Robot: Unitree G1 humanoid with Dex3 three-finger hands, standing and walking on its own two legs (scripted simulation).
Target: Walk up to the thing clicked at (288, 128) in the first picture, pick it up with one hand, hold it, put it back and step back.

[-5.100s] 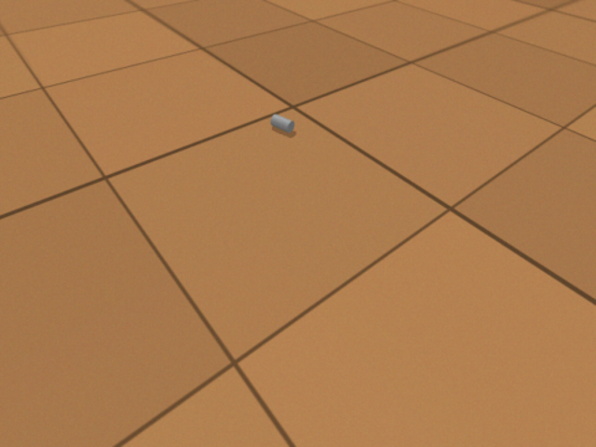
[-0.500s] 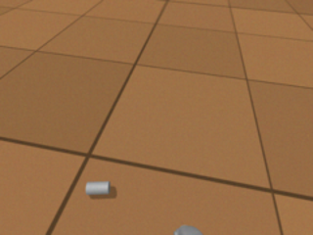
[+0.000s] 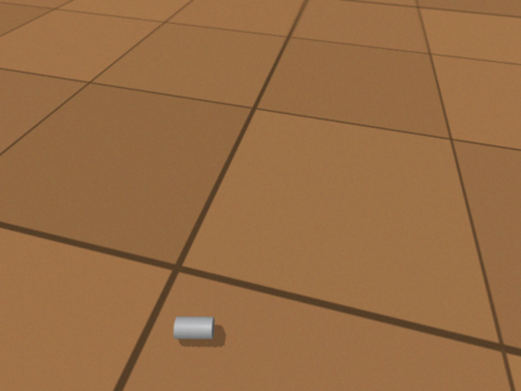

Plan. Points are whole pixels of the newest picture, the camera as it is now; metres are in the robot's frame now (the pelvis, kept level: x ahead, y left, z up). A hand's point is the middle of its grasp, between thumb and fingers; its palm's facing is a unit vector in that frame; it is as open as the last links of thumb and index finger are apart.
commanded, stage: walk up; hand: left
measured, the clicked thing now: (194, 327) +0.49 +0.24 -0.71
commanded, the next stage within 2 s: stand in 1.66 s
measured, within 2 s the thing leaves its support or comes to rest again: neither
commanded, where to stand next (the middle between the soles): +0.05 -0.07 m, yaw +0 degrees
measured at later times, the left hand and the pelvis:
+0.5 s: hand out of the picture +0.10 +0.24 -0.14, palm faces -0.04 -0.94 -0.34, open 7.4 cm; pelvis +0.01 -0.02 +0.01, yaw -1 degrees
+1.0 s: hand out of the picture +0.14 +0.22 -0.13, palm faces -0.01 -0.95 -0.32, open 7.4 cm; pelvis +0.02 -0.03 +0.03, yaw -1 degrees
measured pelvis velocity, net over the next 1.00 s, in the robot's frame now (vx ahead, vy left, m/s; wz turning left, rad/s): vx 0.02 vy -0.03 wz -0.01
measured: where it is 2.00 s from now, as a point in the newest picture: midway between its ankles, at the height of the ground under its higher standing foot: outside the picture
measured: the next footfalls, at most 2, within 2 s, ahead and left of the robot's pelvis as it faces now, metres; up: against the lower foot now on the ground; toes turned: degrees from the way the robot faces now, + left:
right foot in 0.32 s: +0.06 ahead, -0.16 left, +0.00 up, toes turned -4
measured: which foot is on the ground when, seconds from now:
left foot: down 0.00-1.00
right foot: down 0.00-0.02, up 0.04-0.30, down 0.32-1.00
